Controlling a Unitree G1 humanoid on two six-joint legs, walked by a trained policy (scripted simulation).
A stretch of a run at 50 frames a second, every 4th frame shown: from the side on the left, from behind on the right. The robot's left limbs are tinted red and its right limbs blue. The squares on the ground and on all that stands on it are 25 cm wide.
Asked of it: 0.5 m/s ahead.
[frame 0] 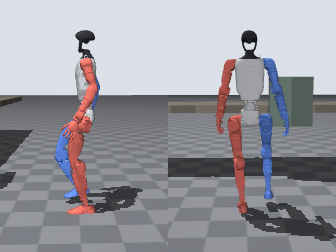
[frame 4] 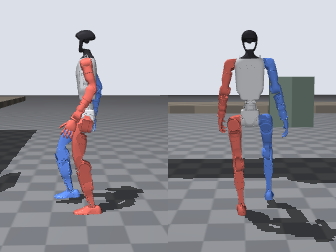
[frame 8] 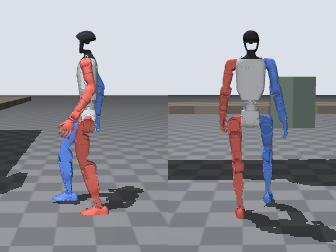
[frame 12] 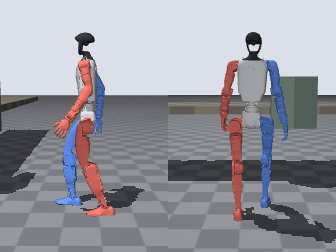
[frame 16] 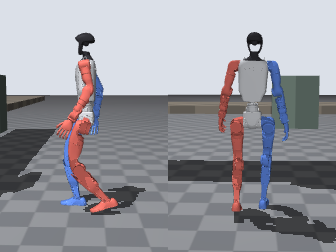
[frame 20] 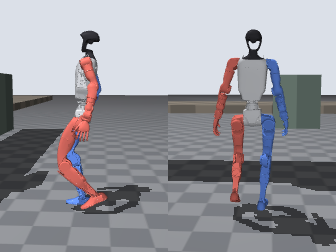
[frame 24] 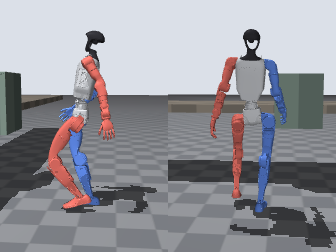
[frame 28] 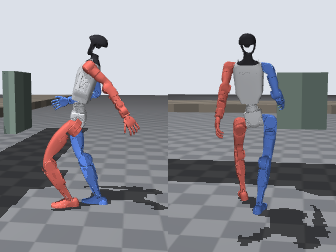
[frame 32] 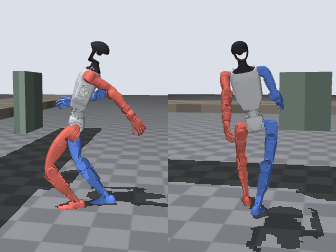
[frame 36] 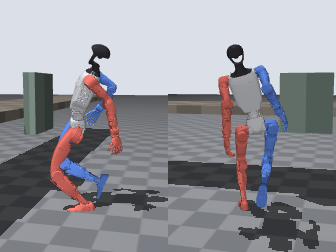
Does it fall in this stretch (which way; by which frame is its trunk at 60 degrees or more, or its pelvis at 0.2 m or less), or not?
no
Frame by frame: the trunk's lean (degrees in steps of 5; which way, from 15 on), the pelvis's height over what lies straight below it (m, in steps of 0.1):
0: 0, 0.8
4: 0, 0.8
8: 0, 0.8
12: 5, 0.8
16: 0, 0.8
20: 5, 0.8
24: 15 backward, 0.8
28: 20 backward, 0.7
32: 25 backward, 0.7
36: 25 backward and to its left, 0.7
